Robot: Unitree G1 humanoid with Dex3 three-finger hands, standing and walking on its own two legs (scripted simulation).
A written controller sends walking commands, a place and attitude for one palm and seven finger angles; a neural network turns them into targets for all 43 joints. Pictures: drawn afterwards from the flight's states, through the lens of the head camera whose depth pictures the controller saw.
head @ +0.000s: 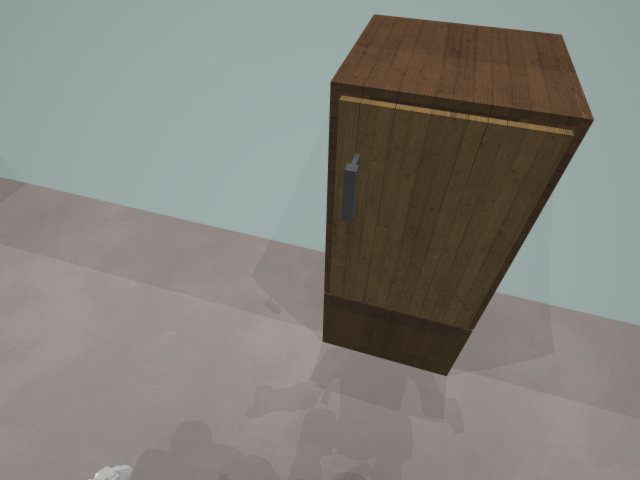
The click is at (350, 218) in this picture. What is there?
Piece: cupboard door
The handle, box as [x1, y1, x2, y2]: [341, 153, 359, 222]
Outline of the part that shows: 355,153 351,163 347,163 344,169 341,220 351,222 353,216 358,165 356,164 359,158 359,154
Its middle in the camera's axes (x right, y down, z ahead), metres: +0.06 -0.10 +0.78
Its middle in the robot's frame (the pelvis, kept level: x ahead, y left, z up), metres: +0.66 -0.03 -0.02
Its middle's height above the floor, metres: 0.75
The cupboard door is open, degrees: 0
